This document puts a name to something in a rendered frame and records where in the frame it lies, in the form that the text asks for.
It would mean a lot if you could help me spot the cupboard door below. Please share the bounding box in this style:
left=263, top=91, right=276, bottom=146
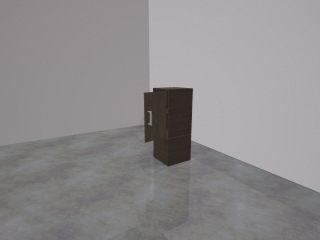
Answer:
left=144, top=91, right=167, bottom=143

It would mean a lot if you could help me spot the handle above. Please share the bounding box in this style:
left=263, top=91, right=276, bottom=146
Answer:
left=147, top=111, right=152, bottom=126

